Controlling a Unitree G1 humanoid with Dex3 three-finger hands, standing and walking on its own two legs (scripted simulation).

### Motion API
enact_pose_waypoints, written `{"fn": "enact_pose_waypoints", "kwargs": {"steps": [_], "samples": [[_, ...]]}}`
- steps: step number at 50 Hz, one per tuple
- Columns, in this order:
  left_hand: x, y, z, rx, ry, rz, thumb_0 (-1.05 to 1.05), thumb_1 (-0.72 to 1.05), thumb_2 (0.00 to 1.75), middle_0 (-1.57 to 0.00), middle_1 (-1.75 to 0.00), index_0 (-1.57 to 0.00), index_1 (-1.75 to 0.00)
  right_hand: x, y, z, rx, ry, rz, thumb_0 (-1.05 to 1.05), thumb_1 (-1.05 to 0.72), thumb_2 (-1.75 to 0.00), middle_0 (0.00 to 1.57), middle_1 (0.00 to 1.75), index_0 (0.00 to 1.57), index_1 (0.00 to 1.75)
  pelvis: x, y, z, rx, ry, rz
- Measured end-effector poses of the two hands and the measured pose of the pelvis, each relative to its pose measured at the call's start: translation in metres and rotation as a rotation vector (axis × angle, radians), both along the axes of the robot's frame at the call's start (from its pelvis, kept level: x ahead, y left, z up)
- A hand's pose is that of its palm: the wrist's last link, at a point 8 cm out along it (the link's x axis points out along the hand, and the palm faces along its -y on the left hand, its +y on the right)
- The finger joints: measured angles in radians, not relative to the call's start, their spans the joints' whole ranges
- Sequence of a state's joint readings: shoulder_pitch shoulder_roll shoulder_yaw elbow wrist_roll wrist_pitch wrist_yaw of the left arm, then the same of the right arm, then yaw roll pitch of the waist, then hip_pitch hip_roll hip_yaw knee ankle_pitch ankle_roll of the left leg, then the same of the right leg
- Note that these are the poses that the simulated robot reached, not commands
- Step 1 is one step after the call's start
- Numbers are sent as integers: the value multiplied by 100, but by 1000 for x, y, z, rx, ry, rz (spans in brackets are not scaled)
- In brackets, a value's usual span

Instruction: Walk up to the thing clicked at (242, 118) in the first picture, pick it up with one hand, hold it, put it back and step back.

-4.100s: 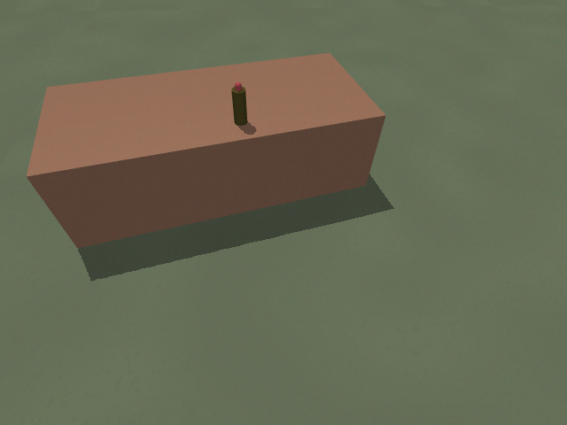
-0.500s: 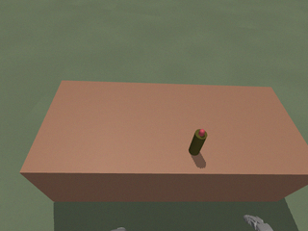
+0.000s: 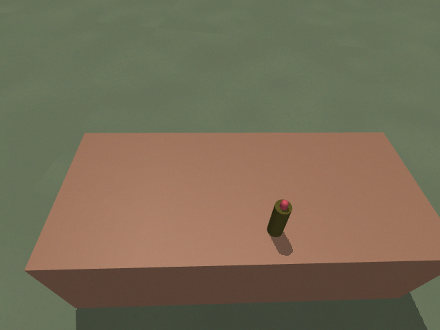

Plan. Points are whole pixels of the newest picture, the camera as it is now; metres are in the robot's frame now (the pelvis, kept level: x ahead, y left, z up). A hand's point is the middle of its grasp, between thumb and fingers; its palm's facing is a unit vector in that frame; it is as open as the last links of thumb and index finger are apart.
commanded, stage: walk up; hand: right
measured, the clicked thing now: (279, 216) +0.50 -0.20 -0.27
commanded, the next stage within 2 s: stand in 1.04 s
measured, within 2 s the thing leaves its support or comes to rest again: neither
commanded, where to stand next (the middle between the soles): +0.07 +0.01 m, yaw +1 degrees
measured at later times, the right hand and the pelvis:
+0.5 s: hand out of the picture +0.09 -0.25 -0.15, palm faces +0.01 +0.95 -0.32, open 7.4 cm; pelvis +0.01 +0.00 +0.00, yaw +0 degrees
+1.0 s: hand out of the picture +0.11 -0.25 -0.15, palm faces +0.01 +0.95 -0.33, open 7.4 cm; pelvis +0.02 +0.00 +0.01, yaw +0 degrees
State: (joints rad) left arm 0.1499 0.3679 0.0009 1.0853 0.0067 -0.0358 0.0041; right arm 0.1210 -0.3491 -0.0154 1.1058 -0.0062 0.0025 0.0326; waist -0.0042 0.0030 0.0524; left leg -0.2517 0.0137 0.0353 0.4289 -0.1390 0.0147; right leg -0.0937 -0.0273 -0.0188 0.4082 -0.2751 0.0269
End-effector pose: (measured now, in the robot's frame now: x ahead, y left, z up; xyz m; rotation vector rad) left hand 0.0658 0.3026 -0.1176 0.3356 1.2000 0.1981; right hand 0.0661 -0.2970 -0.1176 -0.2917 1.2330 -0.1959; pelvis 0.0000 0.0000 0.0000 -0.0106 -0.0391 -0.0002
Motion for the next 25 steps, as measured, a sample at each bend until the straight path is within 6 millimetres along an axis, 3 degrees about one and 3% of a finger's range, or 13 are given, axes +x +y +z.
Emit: {"fn": "enact_pose_waypoints", "kwargs": {"steps": [6, 11, 17, 25], "samples": [[30, -6, 1, -13, -43, -20, 1, 90, 90, -20, -30, -20, -30, 11, -3, 6, -15, -23, -18, 1, -91, -90, 21, 30, 20, 30, 5, 0, 2, 1, -4, -6], [41, -6, 3, -14, -51, -31, 1, 90, 90, -20, -30, -21, -30, 19, -2, 9, -18, -43, -23, 0, -91, -90, 21, 30, 20, 30, 7, 1, 3, 2, -5, -10], [38, -3, 5, -7, -32, -26, 1, 90, 90, -20, -30, -20, -30, 22, 0, 8, -12, -46, -24, 0, -91, -90, 21, 30, 20, 30, 8, 2, 4, 5, -4, -12], [19, 2, 5, 9, 28, -3, 1, 90, 90, -20, -30, -20, -30, 18, 2, 2, 4, -12, -18, 0, -91, -90, 21, 30, 20, 30, 10, 1, 5, 8, 3, -8]]}}
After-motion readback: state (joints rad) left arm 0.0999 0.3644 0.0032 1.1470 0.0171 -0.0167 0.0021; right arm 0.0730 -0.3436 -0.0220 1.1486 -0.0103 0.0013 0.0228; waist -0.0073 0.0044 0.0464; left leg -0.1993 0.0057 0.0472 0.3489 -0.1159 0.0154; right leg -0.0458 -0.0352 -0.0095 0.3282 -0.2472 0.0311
